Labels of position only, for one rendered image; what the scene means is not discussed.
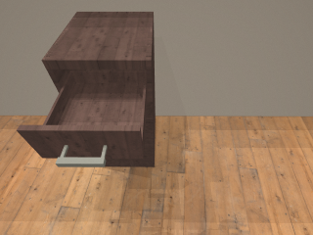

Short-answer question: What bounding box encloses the handle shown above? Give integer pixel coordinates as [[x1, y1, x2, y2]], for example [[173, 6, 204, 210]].
[[56, 145, 108, 167]]

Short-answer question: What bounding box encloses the cabinet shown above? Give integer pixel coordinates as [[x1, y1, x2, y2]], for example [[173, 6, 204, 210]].
[[41, 12, 156, 167]]

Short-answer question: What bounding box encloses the drawer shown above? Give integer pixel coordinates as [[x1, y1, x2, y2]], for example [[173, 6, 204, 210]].
[[17, 70, 148, 159]]

